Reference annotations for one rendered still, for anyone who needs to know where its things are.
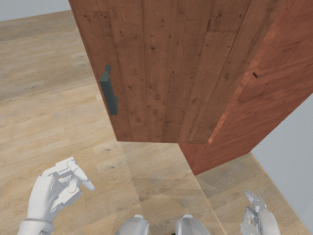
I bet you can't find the handle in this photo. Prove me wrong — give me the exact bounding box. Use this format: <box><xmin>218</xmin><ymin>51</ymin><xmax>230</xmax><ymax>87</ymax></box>
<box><xmin>99</xmin><ymin>65</ymin><xmax>118</xmax><ymax>116</ymax></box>

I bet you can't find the robot left forearm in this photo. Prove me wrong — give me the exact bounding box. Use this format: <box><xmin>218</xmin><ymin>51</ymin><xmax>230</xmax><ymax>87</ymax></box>
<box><xmin>17</xmin><ymin>218</ymin><xmax>55</xmax><ymax>235</ymax></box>

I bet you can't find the left robot hand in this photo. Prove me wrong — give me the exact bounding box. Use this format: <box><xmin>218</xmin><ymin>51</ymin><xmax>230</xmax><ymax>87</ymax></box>
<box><xmin>26</xmin><ymin>157</ymin><xmax>96</xmax><ymax>222</ymax></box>

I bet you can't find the robot right thigh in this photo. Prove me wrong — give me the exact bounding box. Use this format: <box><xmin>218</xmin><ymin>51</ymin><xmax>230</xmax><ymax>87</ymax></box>
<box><xmin>175</xmin><ymin>217</ymin><xmax>210</xmax><ymax>235</ymax></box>

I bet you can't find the cupboard door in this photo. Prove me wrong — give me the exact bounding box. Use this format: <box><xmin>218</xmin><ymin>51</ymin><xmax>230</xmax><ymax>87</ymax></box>
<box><xmin>68</xmin><ymin>0</ymin><xmax>286</xmax><ymax>145</ymax></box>

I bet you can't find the robot right shin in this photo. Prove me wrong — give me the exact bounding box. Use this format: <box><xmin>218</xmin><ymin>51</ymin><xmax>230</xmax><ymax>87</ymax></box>
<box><xmin>182</xmin><ymin>213</ymin><xmax>193</xmax><ymax>219</ymax></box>

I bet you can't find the right robot hand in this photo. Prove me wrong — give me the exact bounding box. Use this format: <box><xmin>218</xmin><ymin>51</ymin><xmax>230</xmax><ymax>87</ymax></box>
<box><xmin>240</xmin><ymin>190</ymin><xmax>281</xmax><ymax>235</ymax></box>

